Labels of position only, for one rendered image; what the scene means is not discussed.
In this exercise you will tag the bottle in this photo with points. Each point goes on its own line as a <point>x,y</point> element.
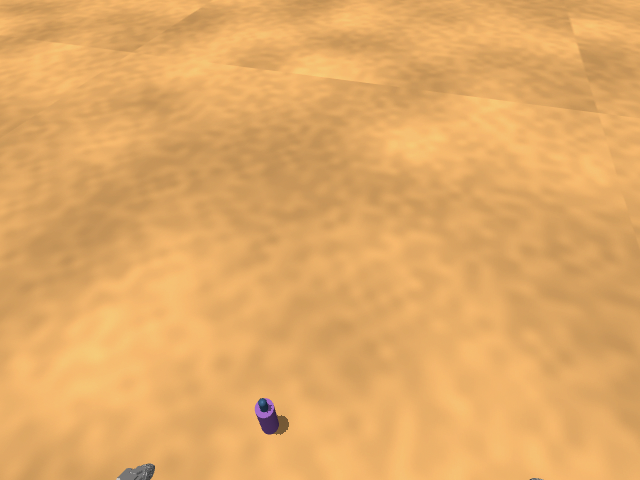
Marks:
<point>267,417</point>

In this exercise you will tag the left robot hand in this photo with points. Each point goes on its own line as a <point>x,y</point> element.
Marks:
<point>143,472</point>

